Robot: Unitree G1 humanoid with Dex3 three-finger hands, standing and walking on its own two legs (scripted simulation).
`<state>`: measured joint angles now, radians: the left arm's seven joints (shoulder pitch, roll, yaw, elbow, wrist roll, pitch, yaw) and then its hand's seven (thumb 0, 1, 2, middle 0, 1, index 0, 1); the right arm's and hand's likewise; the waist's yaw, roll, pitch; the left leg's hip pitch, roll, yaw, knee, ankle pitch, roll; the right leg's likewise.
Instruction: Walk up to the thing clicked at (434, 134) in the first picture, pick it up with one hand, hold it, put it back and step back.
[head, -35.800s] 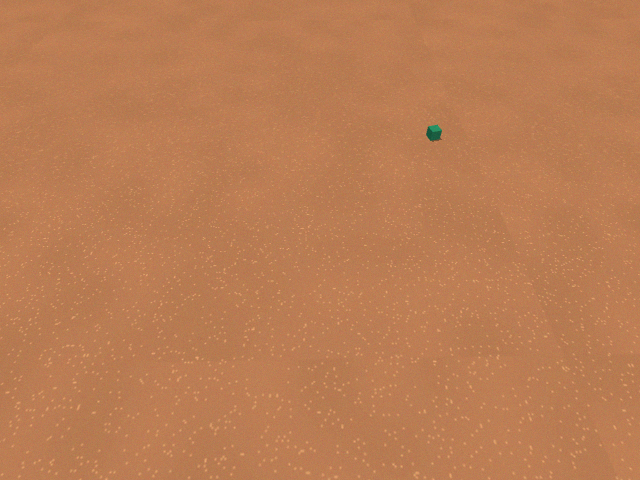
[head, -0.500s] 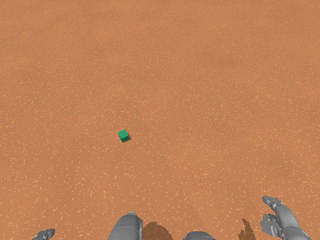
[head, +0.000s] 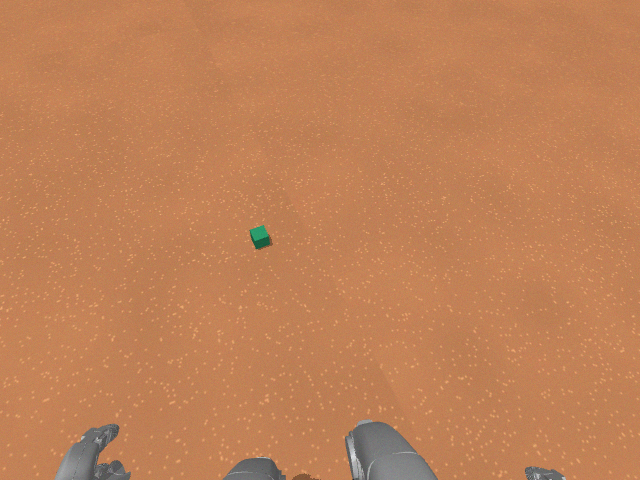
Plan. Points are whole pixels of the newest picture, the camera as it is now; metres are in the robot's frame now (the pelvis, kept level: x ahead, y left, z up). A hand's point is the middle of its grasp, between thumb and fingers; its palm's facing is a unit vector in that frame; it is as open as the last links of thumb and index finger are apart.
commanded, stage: step back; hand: left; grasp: from above
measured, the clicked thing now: (259, 237) +0.93 +0.19 -0.74
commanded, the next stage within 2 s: stand in 1.34 s
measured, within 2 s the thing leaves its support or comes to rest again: neither
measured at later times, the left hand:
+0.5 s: hand out of the picture -0.06 +0.28 -0.13, palm faces +0.02 -0.90 -0.44, open 7.4 cm
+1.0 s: hand out of the picture -0.01 +0.23 -0.13, palm faces +0.03 -0.92 -0.38, open 7.4 cm
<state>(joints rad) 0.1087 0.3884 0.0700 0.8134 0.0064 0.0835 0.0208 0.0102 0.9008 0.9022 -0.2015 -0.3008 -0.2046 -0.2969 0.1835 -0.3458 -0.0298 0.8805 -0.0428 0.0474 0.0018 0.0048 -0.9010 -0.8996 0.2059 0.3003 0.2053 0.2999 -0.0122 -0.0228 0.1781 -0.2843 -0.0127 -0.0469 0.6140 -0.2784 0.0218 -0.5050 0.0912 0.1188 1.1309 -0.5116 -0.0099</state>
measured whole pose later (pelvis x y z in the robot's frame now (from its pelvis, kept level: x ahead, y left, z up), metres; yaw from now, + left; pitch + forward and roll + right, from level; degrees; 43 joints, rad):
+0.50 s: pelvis -0.13 -0.01 +0.00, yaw +0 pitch -1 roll +0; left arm 0.23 0.39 0.08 0.92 0.05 0.00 0.00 0.01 0.90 0.90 -0.21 -0.30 -0.21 -0.30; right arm 0.26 -0.41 -0.07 0.97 -0.03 0.04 0.03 0.00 -0.90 -0.90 0.20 0.30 0.20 0.30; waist 0.02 0.04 0.07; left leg -0.25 -0.02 -0.06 0.63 -0.43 -0.02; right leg -0.30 -0.05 -0.02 0.65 -0.33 0.00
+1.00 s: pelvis -0.09 -0.03 +0.00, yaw +1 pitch -2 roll +1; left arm 0.17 0.33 0.05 0.96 0.03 -0.04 -0.01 0.01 0.90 0.90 -0.20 -0.30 -0.21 -0.30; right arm 0.23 -0.40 -0.05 0.98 -0.02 0.01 0.01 0.00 -0.90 -0.90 0.20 0.30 0.20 0.30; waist 0.02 0.04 0.08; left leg -0.35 -0.02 -0.08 0.86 -0.49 0.00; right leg -0.28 -0.02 -0.05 0.59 -0.26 -0.03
